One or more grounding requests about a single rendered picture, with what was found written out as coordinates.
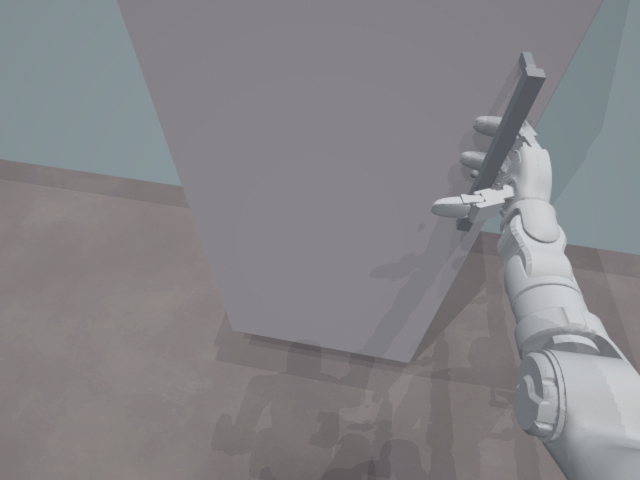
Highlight right robot forearm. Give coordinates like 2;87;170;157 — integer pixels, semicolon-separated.
497;199;640;377

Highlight right robot upper arm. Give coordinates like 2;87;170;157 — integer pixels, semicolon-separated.
513;349;640;480

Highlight fridge door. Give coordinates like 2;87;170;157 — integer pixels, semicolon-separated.
117;0;602;363

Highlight robot right hand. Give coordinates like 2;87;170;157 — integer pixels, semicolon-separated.
431;116;552;223

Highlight handle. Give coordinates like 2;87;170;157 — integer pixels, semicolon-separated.
456;52;546;232

